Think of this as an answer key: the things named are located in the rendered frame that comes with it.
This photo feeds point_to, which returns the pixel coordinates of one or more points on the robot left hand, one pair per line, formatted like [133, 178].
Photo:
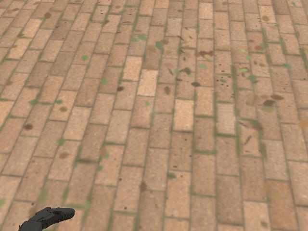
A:
[46, 217]

